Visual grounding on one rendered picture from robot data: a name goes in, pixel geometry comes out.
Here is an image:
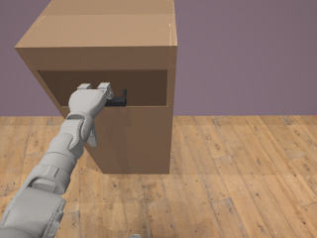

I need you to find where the left robot upper arm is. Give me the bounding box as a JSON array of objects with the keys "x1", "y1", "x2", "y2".
[{"x1": 0, "y1": 186, "x2": 66, "y2": 238}]

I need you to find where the cabinet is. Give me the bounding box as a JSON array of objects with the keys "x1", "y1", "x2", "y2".
[{"x1": 15, "y1": 0, "x2": 177, "y2": 175}]

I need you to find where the left robot hand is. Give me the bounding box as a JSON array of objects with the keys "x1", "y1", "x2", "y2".
[{"x1": 68, "y1": 82, "x2": 114, "y2": 147}]

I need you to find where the drawer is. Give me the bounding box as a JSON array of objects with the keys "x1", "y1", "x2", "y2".
[{"x1": 40, "y1": 68, "x2": 167, "y2": 106}]

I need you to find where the robot left forearm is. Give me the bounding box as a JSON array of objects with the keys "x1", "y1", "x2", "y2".
[{"x1": 0, "y1": 111, "x2": 94, "y2": 229}]

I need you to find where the handle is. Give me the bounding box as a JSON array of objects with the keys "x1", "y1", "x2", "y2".
[{"x1": 104, "y1": 89, "x2": 127, "y2": 107}]

